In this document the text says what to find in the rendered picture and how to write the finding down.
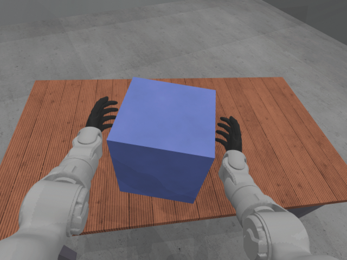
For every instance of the robot left hand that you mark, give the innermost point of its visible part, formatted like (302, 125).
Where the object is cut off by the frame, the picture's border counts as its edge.
(97, 118)

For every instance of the table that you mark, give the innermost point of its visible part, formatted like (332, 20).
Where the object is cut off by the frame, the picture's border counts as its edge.
(289, 157)

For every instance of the carton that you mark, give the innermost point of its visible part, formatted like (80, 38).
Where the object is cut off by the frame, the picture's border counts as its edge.
(162, 142)

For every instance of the robot right hand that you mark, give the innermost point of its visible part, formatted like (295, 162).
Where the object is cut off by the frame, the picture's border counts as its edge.
(234, 141)

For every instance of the left robot forearm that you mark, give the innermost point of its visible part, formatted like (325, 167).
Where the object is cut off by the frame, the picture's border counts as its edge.
(79, 165)

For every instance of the robot right upper arm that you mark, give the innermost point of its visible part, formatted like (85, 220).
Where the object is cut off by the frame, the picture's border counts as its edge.
(277, 236)

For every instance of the robot left upper arm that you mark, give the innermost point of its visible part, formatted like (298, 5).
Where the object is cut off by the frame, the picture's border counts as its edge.
(53, 212)

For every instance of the right robot forearm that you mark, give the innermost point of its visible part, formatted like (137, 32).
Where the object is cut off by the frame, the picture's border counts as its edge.
(241, 190)

